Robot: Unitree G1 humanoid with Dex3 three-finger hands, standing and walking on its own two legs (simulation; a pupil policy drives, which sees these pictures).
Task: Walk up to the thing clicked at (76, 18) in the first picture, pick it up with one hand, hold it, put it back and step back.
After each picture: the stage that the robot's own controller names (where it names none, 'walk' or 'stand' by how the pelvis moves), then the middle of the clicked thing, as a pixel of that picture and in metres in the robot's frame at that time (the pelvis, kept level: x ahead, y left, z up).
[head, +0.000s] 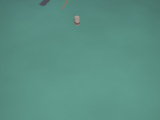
stand; (77, 20) +1.84 +0.07 -0.72
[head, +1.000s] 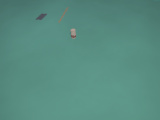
walk; (73, 33) +1.70 +0.22 -0.71
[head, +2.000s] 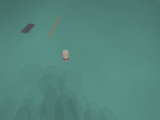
walk; (65, 55) +1.16 +0.24 -0.72
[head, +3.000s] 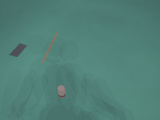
walk; (61, 91) +0.72 +0.22 -0.71
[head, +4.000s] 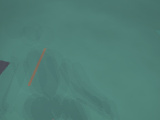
walk; out of the picture +0.43 +0.15 -0.70
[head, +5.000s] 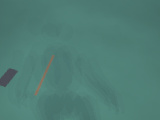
stand; out of the picture +0.34 +0.17 -0.71
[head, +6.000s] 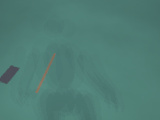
stand; out of the picture +0.34 +0.17 -0.72
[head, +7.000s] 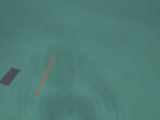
stand; out of the picture +0.36 +0.17 -0.73
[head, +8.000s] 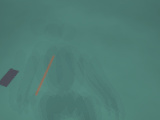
stand; out of the picture +0.35 +0.18 -0.73
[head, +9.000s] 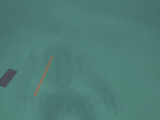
stand; out of the picture +0.34 +0.18 -0.73
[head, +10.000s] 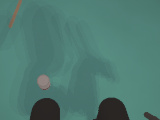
go down; (44, 82) +0.41 +0.17 -0.46
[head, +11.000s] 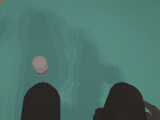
go down; (40, 65) +0.44 +0.17 -0.33
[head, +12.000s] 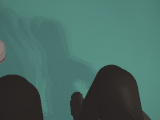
close in; out of the picture +0.43 +0.21 -0.24
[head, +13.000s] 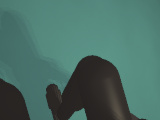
close; out of the picture +0.43 +0.24 -0.23
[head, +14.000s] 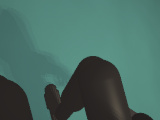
lift; out of the picture +0.42 +0.24 -0.23
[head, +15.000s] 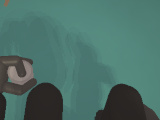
lift; (22, 76) +0.33 +0.21 -0.08
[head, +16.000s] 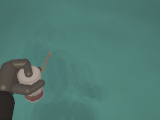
hold; (31, 84) +0.33 +0.17 +0.05
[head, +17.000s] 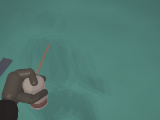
hold; (36, 92) +0.32 +0.17 -0.01
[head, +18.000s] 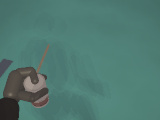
hold; (37, 91) +0.32 +0.16 +0.00
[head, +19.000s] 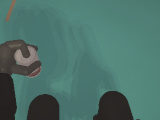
crouch; (29, 62) +0.41 +0.17 -0.10
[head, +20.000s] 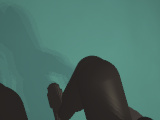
lower; out of the picture +0.44 +0.25 -0.24
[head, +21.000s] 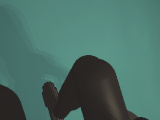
lower; out of the picture +0.45 +0.26 -0.24
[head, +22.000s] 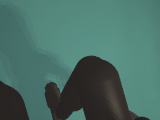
lower; out of the picture +0.45 +0.25 -0.24
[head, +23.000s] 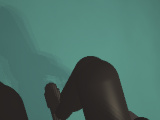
lower; out of the picture +0.44 +0.26 -0.23
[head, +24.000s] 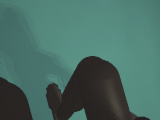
loosen; out of the picture +0.44 +0.22 -0.24
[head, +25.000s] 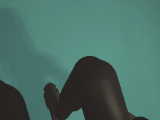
withdraw; out of the picture +0.43 +0.22 -0.24
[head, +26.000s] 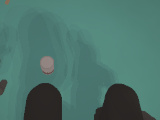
walk; (47, 65) +0.45 +0.15 -0.34
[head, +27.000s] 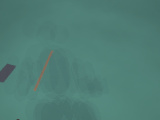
stand; out of the picture +0.36 +0.13 -0.66
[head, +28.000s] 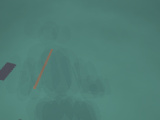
stand; out of the picture +0.37 +0.14 -0.67
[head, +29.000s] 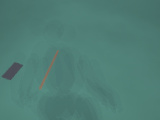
stand; out of the picture +0.37 +0.13 -0.70
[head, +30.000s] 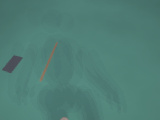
walk; out of the picture +0.40 +0.13 -0.71
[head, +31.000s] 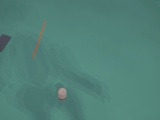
walk; (62, 94) +0.55 +0.09 -0.70
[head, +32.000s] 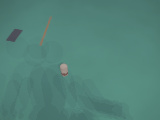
walk; (64, 70) +0.85 +0.22 -0.69
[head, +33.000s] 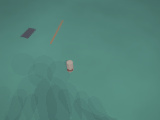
stand; (70, 66) +1.02 +0.14 -0.70
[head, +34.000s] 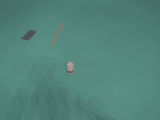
stand; (70, 68) +1.02 +0.14 -0.72
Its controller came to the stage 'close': yes
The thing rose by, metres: 0.72
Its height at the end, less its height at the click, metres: +0.00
